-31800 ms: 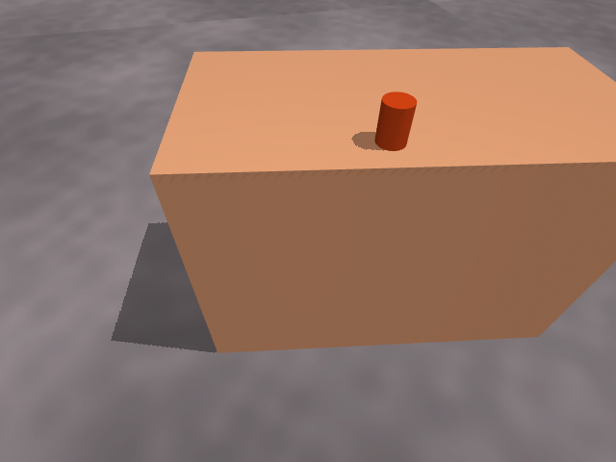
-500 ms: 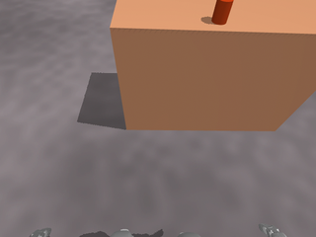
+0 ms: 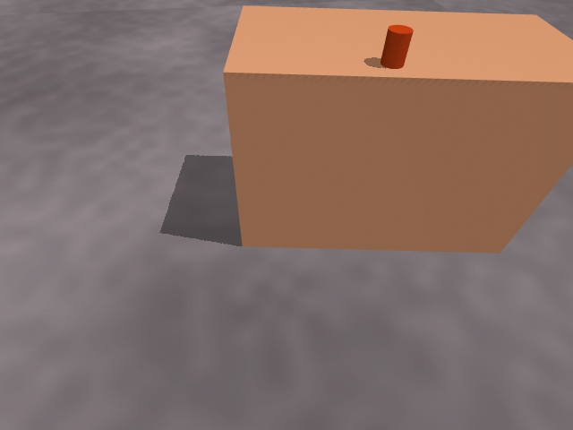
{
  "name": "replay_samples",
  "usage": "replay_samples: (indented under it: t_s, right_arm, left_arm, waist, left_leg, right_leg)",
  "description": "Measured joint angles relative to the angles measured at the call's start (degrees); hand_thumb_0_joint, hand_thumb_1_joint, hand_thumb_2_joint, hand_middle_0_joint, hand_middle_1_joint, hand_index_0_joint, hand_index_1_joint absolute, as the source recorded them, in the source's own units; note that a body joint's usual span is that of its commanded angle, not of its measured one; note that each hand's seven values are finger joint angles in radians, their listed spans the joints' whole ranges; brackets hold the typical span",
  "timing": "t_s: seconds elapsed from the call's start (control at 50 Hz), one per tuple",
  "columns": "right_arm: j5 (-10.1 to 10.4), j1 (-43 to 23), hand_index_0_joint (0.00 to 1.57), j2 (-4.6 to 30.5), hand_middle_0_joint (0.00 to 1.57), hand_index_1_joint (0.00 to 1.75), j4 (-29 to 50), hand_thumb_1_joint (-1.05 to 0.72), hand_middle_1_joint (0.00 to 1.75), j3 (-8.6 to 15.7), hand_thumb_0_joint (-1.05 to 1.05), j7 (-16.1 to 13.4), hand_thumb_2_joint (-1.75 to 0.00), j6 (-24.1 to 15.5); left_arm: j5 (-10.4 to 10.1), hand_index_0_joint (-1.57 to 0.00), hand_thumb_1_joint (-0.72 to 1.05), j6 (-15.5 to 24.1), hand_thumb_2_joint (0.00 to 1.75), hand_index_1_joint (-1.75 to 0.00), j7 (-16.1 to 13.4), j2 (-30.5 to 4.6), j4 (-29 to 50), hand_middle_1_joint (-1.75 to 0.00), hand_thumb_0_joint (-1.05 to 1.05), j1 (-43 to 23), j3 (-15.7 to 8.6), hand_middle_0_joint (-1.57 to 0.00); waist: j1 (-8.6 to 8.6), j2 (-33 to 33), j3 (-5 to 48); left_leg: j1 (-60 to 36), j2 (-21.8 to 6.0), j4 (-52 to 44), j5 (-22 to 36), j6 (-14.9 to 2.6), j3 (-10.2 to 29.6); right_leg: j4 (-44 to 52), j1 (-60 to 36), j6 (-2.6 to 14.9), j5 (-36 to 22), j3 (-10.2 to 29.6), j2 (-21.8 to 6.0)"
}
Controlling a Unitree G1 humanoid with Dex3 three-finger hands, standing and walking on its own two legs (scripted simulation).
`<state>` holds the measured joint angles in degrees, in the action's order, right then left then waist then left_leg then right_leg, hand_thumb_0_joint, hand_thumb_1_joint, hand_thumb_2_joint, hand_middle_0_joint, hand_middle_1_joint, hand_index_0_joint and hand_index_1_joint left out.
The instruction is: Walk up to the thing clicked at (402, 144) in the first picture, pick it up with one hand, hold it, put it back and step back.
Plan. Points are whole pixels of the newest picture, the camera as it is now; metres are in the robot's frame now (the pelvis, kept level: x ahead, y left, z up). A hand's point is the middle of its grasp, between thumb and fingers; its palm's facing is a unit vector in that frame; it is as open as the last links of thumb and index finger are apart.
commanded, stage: step back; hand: right
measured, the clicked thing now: (396, 47) +1.08 -0.30 +0.08
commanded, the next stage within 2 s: stand in 0.74 s
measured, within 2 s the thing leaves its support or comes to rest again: neither
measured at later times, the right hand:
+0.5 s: hand out of the picture +0.12 -0.25 -0.15, palm faces -0.03 +0.92 -0.38, open 7.4 cm
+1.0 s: hand out of the picture +0.16 -0.25 -0.13, palm faces +0.04 +0.94 -0.33, open 7.4 cm
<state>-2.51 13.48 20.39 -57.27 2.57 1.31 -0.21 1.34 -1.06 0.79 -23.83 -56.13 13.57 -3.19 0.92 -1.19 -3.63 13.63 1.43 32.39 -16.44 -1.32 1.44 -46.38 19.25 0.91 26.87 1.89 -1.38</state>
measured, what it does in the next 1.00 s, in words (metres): shifts its weight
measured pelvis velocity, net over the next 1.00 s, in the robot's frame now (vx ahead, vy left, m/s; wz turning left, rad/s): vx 0.06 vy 0.00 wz -0.03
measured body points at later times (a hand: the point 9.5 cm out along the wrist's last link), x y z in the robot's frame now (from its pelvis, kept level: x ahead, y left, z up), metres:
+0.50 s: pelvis +0.04 +0.01 +0.00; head +0.06 +0.02 +0.45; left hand +0.11 +0.33 -0.13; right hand +0.12 -0.30 -0.12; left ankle +0.09 +0.14 -0.73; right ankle +0.02 -0.13 -0.73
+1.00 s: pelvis +0.06 +0.00 +0.02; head +0.07 +0.00 +0.47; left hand +0.17 +0.30 -0.11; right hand +0.16 -0.30 -0.11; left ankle +0.09 +0.14 -0.73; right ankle +0.02 -0.13 -0.73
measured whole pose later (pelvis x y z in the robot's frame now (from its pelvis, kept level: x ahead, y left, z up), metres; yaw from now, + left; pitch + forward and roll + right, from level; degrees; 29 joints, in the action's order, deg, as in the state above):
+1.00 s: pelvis +0.06 +0.00 +0.02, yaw -2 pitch -3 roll +0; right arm -0.3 1.6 19.9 -63.8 0.9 0.7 -0.2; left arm 0.4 1.1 0.1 -19.9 -63.5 4.2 0.2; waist -0.4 0.4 -3.5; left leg 9.1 -2.7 21.2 -9.2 1.6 -2.0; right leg -20.4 3.6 -1.3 14.1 1.1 -1.0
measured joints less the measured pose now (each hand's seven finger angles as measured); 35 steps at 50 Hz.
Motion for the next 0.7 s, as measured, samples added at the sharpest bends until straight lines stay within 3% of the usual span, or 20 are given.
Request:
replay_samples:
  t_s: [0.1, 0.16, 0.2, 0.24, 0.28, 0.34, 0.38, 0.42, 0.5, 0.58, 0.7]
  right_arm:
    - [-0.2, -0.4, 0.21, -0.7, 0.2, 0.3, 0.6, -0.9, 0.3, -0.2, 0.0, 0.3, -0.9, -0.4]
    - [0.5, -0.6, 0.21, 0.3, 0.2, 0.3, 0.7, -0.9, 0.3, 0.0, 0.0, 0.2, -0.9, 0.6]
    - [0.6, -0.5, 0.21, 0.7, 0.2, 0.3, 0.2, -0.9, 0.3, 0.1, 0.0, -0.2, -0.9, 1.2]
    - [0.7, -0.5, 0.21, 1.2, 0.2, 0.3, 0.0, -0.9, 0.3, 0.3, 0.0, -0.4, -0.9, 1.1]
    - [0.7, -0.7, 0.21, 2.0, 0.2, 0.3, -0.1, -0.9, 0.3, 0.5, 0.0, -0.3, -0.9, 0.6]
    - [0.6, -0.9, 0.21, 2.6, 0.2, 0.3, -0.1, -0.9, 0.3, 0.8, 0.0, 0.0, -0.9, 0.0]
    - [0.5, -1.2, 0.21, 2.7, 0.2, 0.3, -0.4, -0.9, 0.3, 1.0, 0.0, 0.0, -0.9, -0.4]
    - [0.3, -2.2, 0.21, 2.2, 0.2, 0.3, -1.1, -0.9, 0.3, 1.1, 0.0, -0.5, -0.9, -0.6]
    - [0.4, -4.1, 0.2, 0.3, 0.2, 0.3, -1.7, -0.9, 0.3, -0.2, 0.0, -0.7, -0.9, -0.7]
    - [1.0, -6.6, 0.21, -1.3, 0.2, 0.3, -2.4, -0.9, 0.3, -1.3, 0.0, -0.8, -0.9, -0.7]
    - [1.6, -10.6, 0.21, -2.2, 0.2, 0.3, -3.3, -0.9, 0.3, -1.8, 0.0, -1.1, -0.9, -1.0]
  left_arm:
    - [0.0, -0.21, 0.9, 1.2, 0.9, -0.3, 0.5, -0.1, -1.0, -0.3, 0.0, -0.4, -0.3, -0.2]
    - [0.6, -0.21, 0.9, 2.2, 0.9, -0.3, 0.1, 1.4, -1.5, -0.3, 0.0, -1.4, -0.2, -0.2]
    - [1.0, -0.21, 0.9, 3.0, 0.9, -0.3, 0.0, 2.2, -1.0, -0.3, 0.0, -1.4, -0.1, -0.2]
    - [0.9, -0.21, 0.9, 3.4, 0.9, -0.3, 0.0, 3.0, -0.5, -0.3, 0.0, -1.5, 0.0, -0.2]
    - [0.8, -0.21, 0.9, 3.8, 0.9, -0.3, -0.1, 3.6, -0.1, -0.3, 0.0, -1.4, 0.3, -0.2]
    - [0.7, -0.21, 0.9, 3.4, 0.9, -0.3, 0.0, 3.5, -0.2, -0.3, 0.0, -1.6, 0.7, -0.2]
    - [0.5, -0.21, 0.9, 2.8, 0.9, -0.3, 0.1, 3.1, -0.2, -0.3, 0.0, -1.9, 1.0, -0.2]
    - [0.0, -0.21, 0.9, 2.0, 0.9, -0.3, 0.0, 2.4, -0.5, -0.3, 0.0, -2.4, 1.3, -0.2]
    - [-0.9, -0.21, 0.9, 0.8, 0.9, -0.3, -0.4, 1.6, -1.9, -0.3, 0.0, -3.4, 1.6, -0.2]
    - [-1.0, -0.21, 0.9, 1.5, 0.9, -0.3, -0.5, 1.3, -3.3, -0.3, 0.0, -4.5, 1.8, -0.2]
    - [-1.1, -0.21, 0.9, 1.7, 0.9, -0.3, -0.7, 2.0, -4.6, -0.3, 0.0, -6.9, 2.2, -0.2]
  waist:
    - [-1.01, 0.0, 0.4]
    - [-1.25, 2.6, 0.0]
    - [-0.66, 3.1, 0.6]
    - [0.0, 3.0, 0.5]
    - [0.33, 3.3, 0.3]
    - [0.43, 3.0, -0.2]
    - [0.35, 2.6, -0.5]
    - [0.38, 1.2, -1.2]
    - [0.31, -0.2, -0.9]
    - [0.31, -0.3, -0.7]
    - [0.35, 0.1, -0.9]
  left_leg:
    - [-0.5, -1.4, -0.9, 0.5, 1.17, -0.5]
    - [0.4, -3.3, 2.7, -2.1, 1.65, 1.0]
    - [2.8, -2.1, 8.9, -8.2, 1.22, 2.5]
    - [5.2, -0.9, 14.6, -9.8, 1.11, 2.7]
    - [7.0, -1.1, 16.0, -9.1, 1.22, 2.4]
    - [7.0, -2.7, 10.4, -7.3, 1.58, 0.6]
    - [5.0, -3.4, 3.4, -3.3, 1.71, -0.5]
    - [3.7, -2.5, 0.8, 4.2, 2.07, -1.6]
    - [3.7, -2.8, 1.7, 2.0, 1.67, -2.7]
    - [2.8, -3.8, 0.3, 1.8, 2.02, -2.9]
    - [0.7, -3.7, -3.2, 3.1, 2.18, -3.6]
  right_leg:
    - [8.4, -3.2, -0.02, -0.8, -1.7, 0.3]
    - [14.8, -6.2, 0.08, -11.3, -3.3, 2.3]
    - [14.3, -6.2, 0.38, -11.1, -3.5, 2.5]
    - [14.5, -6.8, 0.68, -10.4, -3.4, 1.8]
    - [15.3, -7.5, 0.39, -10.4, -3.5, 1.4]
    - [15.1, -7.9, -0.57, -9.7, -3.6, 0.4]
    - [13.2, -7.5, -1.35, -8.2, -3.6, -0.2]
    - [10.4, -7.0, -2.15, -6.3, -2.8, -1.4]
    - [10.8, -7.1, -0.57, -5.0, -1.1, -0.9]
    - [15.2, -9.0, -2.48, -7.6, -0.9, 0.0]
    - [18.1, -10.5, -2.62, -8.7, -0.4, -0.1]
